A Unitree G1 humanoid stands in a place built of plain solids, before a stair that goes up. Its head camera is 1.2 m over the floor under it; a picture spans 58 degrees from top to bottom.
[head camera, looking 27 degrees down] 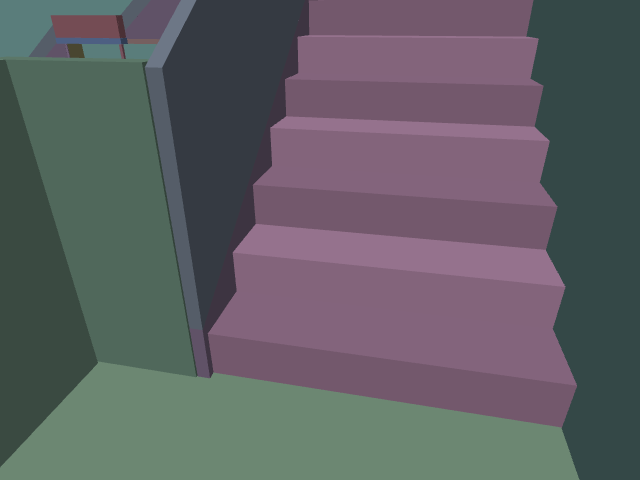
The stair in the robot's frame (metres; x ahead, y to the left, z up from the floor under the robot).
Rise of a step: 0.19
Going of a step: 0.28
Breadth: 1.23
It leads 12 degrees to the right of straight ahead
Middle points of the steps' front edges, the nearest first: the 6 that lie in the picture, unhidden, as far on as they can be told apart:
1.12 -0.20 0.19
1.39 -0.25 0.37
1.66 -0.31 0.56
1.94 -0.37 0.74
2.21 -0.42 0.93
2.49 -0.48 1.12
